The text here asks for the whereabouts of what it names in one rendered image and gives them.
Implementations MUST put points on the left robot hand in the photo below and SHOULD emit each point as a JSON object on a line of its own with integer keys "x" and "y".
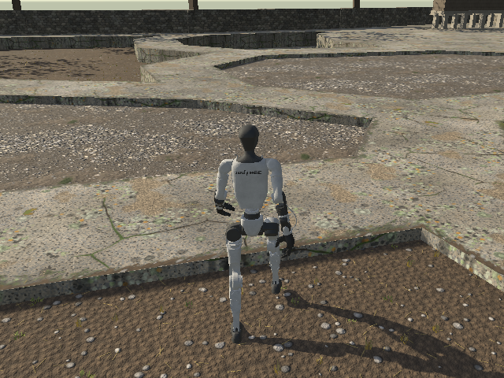
{"x": 226, "y": 206}

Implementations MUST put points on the humanoid robot torso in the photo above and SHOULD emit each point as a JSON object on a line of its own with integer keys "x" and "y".
{"x": 250, "y": 183}

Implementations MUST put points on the right robot hand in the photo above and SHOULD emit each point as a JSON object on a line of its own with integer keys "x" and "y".
{"x": 289, "y": 239}

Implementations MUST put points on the robot left upper arm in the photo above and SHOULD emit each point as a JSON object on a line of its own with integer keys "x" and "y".
{"x": 222, "y": 178}

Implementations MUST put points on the robot right upper arm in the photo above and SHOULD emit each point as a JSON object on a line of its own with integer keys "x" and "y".
{"x": 276, "y": 178}

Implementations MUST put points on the left robot forearm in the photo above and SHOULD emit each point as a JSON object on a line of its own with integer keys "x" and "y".
{"x": 218, "y": 203}

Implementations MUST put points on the humanoid robot head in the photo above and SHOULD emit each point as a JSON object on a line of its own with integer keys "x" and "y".
{"x": 248, "y": 135}

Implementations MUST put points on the right robot forearm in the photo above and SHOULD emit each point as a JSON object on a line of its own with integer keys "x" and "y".
{"x": 283, "y": 216}

